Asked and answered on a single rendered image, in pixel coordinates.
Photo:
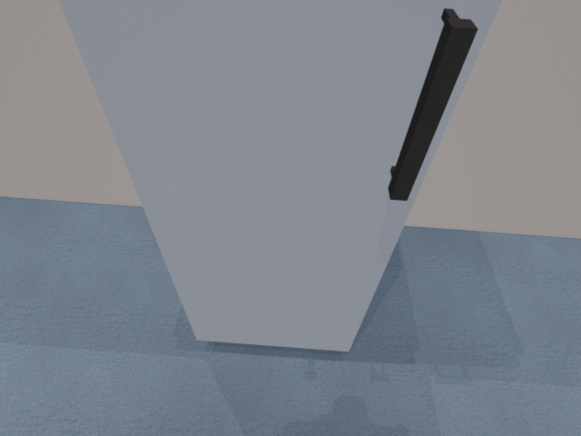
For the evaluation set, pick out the handle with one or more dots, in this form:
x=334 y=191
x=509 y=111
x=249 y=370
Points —
x=452 y=49

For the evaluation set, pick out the fridge door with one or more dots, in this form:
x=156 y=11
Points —
x=259 y=136

